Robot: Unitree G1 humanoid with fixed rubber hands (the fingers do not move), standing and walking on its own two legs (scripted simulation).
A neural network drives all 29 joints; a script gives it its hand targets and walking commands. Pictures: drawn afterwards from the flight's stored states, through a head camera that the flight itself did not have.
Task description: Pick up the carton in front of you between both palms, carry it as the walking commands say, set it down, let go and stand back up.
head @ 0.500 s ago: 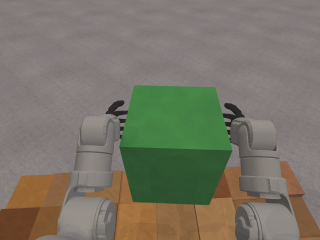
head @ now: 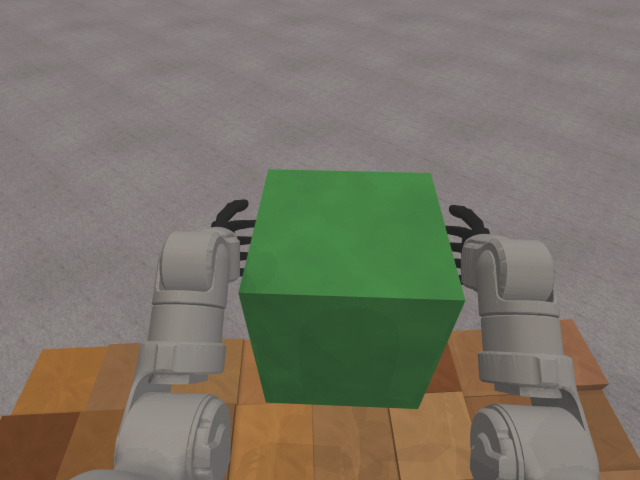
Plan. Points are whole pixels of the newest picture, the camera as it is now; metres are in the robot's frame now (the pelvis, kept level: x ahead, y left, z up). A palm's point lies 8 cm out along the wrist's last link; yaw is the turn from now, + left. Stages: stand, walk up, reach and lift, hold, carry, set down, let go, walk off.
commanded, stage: carry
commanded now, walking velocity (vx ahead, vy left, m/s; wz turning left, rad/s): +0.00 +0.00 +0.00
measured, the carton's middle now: (345, 292) +0.35 +0.00 +0.05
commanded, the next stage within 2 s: none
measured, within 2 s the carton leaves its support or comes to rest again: neither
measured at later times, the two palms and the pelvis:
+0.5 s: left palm (204, 220) +0.39 +0.18 +0.14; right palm (446, 215) +0.40 -0.12 +0.15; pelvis +0.05 +0.02 +0.01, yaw +1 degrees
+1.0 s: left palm (252, 124) +0.64 +0.17 +0.13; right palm (427, 133) +0.63 -0.13 +0.12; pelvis +0.27 +0.01 -0.02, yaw +3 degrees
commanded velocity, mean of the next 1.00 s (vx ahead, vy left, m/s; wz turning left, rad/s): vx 0.40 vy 0.00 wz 0.00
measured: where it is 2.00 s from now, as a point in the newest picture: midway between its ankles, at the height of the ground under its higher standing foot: (346, 304)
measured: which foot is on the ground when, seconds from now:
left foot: down 0.00-1.00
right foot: down 0.00-0.52, up 0.54-1.00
